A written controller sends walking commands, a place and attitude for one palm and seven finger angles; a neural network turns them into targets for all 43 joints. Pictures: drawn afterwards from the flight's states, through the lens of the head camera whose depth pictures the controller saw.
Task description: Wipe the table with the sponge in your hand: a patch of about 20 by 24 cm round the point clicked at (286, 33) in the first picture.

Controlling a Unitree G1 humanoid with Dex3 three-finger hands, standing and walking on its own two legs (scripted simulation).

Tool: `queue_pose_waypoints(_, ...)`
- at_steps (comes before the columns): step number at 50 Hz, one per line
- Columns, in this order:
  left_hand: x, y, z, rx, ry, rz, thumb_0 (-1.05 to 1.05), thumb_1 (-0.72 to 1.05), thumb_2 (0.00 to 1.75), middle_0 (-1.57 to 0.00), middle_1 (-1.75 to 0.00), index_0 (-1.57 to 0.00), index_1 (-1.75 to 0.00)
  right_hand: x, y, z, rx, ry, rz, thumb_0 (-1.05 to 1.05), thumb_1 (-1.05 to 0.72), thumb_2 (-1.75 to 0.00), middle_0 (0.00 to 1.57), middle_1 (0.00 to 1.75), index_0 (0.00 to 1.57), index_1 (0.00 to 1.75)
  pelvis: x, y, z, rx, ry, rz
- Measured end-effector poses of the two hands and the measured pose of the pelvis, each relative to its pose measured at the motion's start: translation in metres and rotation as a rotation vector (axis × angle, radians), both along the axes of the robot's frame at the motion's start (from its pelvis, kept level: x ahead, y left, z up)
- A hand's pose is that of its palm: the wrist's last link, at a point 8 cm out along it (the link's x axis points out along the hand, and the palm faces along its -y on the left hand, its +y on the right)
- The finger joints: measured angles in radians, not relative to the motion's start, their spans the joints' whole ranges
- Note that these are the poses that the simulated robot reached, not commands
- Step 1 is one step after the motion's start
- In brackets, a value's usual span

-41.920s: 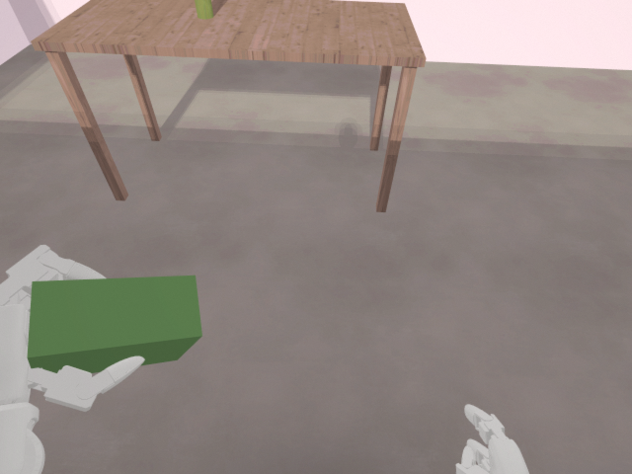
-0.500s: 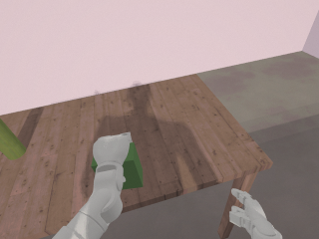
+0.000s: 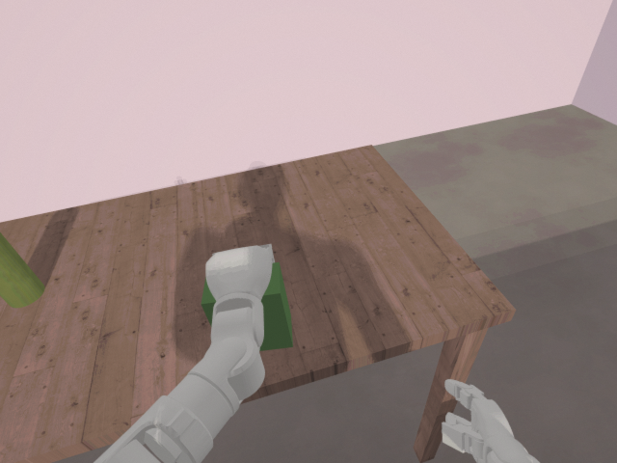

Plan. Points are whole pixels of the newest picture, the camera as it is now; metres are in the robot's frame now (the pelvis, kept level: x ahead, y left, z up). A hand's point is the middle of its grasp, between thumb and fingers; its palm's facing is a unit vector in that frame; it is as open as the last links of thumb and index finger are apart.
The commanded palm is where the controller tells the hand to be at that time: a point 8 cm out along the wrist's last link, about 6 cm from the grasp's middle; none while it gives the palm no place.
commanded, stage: wipe forward along the third lane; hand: left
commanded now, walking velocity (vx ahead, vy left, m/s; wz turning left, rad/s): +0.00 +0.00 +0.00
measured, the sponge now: (254, 319) +0.33 +0.14 +0.00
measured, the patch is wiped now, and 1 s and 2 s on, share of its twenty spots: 0.90 0.90 1.00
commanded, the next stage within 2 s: wipe back along the third lane in 1.50 s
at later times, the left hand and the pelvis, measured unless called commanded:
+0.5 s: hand (254, 272) +0.38 +0.14 +0.06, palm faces -0.05 -0.03 -1.00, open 10.1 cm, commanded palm +0.36 +0.15 +0.09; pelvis -0.01 -0.01 +0.00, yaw -1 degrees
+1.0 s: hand (252, 249) +0.42 +0.16 +0.06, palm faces -0.07 -0.01 -1.00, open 10.1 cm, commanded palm +0.41 +0.17 +0.10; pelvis -0.01 -0.01 +0.00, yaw -1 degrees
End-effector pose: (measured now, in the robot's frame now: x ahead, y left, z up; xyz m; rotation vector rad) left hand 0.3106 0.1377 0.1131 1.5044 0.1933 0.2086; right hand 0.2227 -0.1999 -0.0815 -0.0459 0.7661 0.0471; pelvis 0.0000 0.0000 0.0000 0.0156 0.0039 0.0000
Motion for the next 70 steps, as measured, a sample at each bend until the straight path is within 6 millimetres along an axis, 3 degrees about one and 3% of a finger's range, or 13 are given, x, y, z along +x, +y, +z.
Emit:
queue_pose_waypoints(12, 0.021, -0.001, 0.001, 0.008, 0.04, 0.024, -0.02, -0.52, 1.06, -0.73, -1.33, -0.76, -1.32, -0.018, -0.02, -0.006, -0.058, 0.044, -0.061, 0.01, -0.91, -0.9, 0.2, 0.3, 0.19, 0.3, -0.005, -0.005, 0.0, 0.001, 0.025, -0.003)
queue_pose_waypoints(36, 0.069, 0.006, 0.002, 0.033, 0.074, 0.05, 0.0, -0.54, 1.07, -0.75, -1.31, -0.78, -1.31, -0.095, -0.055, -0.037, -0.12, 0.226, -0.201, 0.01, -0.91, -0.9, 0.2, 0.3, 0.19, 0.3, -0.009, -0.011, -0.002, 0.0, 0.091, -0.022)
queue_pose_waypoints(46, 0.085, 0.011, 0.001, 0.034, 0.087, 0.061, 0.0, -0.54, 1.07, -0.75, -1.31, -0.78, -1.31, -0.106, -0.059, -0.039, -0.135, 0.254, -0.22, 0.01, -0.91, -0.9, 0.2, 0.3, 0.19, 0.3, -0.007, -0.011, -0.002, -0.003, 0.115, -0.023)
queue_pose_waypoints(59, 0.123, 0.028, 0.005, 0.056, 0.111, 0.078, 0.01, -0.54, 1.07, -0.75, -1.32, -0.78, -1.31, -0.123, -0.064, -0.041, -0.166, 0.31, -0.261, 0.01, -0.91, -0.9, 0.2, 0.3, 0.2, 0.3, 0.003, -0.004, -0.002, -0.011, 0.163, -0.029)
queue_pose_waypoints(70, 0.138, 0.038, 0.001, 0.043, 0.11, 0.061, 0.0, -0.54, 1.07, -0.75, -1.31, -0.78, -1.31, -0.13, -0.054, -0.043, -0.177, 0.37, -0.267, 0.01, -0.91, -0.9, 0.2, 0.3, 0.2, 0.3, 0.014, 0.008, -0.001, -0.019, 0.186, -0.032)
